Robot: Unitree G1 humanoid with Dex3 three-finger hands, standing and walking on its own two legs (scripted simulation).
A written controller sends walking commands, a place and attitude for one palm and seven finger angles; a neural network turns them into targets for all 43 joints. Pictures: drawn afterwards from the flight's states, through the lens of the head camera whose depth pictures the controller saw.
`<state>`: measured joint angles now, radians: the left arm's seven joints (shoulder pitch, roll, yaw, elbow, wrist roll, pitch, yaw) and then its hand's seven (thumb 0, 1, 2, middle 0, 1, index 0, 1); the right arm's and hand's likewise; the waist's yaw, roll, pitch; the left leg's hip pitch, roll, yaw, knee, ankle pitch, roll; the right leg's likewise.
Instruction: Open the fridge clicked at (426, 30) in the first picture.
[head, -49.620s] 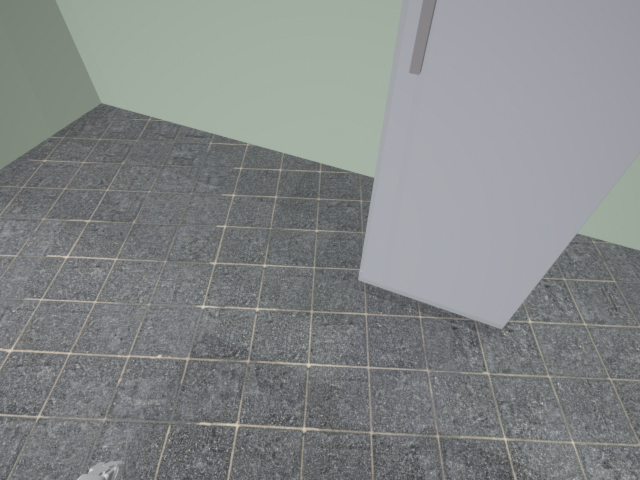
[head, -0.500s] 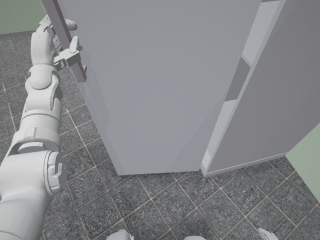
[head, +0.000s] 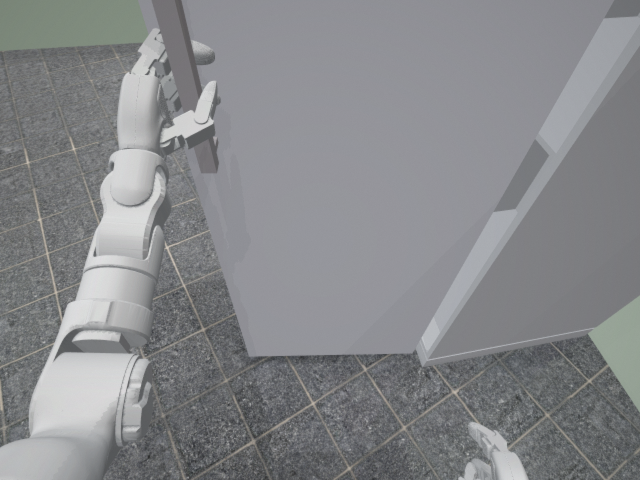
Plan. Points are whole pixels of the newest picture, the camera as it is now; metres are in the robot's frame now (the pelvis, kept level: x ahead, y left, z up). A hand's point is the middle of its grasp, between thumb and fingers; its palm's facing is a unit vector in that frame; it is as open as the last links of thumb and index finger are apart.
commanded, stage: loosen the grip on the handle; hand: left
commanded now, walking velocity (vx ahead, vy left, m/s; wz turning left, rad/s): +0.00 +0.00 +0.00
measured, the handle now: (192, 76) +0.49 +0.17 +0.24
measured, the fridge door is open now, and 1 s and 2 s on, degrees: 81 80 80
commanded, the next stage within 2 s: slip the hand off the handle in 0.58 s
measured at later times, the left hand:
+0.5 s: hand (200, 125) +0.44 +0.15 +0.21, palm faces +0.08 -0.98 -0.18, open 13.8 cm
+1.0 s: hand (154, 121) +0.44 +0.20 +0.22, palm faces +0.13 -0.98 -0.15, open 14.7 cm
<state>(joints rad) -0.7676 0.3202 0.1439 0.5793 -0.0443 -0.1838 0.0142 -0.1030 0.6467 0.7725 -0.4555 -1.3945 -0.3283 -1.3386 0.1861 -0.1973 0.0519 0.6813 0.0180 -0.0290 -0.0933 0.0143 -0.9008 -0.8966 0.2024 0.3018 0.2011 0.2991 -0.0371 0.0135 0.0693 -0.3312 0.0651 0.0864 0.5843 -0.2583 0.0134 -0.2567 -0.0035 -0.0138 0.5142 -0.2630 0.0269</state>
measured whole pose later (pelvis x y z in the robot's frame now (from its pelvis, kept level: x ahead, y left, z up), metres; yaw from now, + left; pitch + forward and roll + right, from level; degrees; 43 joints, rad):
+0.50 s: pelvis +0.00 -0.04 +0.00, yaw +0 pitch +3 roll +0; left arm -0.72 0.41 0.25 0.69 -0.08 -0.31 -0.13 0.00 -0.46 0.24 -0.43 -1.30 -0.30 -1.25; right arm 0.36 -0.28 -0.01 0.74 0.03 -0.10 -0.06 0.02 -0.90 -0.90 0.20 0.30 0.20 0.30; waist -0.06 0.00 -0.02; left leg -0.38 0.08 0.07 0.56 -0.23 -0.02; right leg -0.35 0.01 -0.03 0.58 -0.29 -0.02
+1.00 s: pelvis +0.03 -0.02 +0.00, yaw +1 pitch +5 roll +0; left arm -0.65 0.42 0.32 0.61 -0.12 -0.25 -0.20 -0.01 -0.55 0.20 -0.32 -1.18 -0.25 -1.15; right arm 0.28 -0.25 0.02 0.65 0.03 -0.08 -0.06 0.01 -0.90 -0.90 0.20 0.30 0.20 0.30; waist -0.03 0.01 -0.06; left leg -0.39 0.06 0.06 0.58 -0.28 -0.02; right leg -0.33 -0.01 -0.03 0.58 -0.33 -0.01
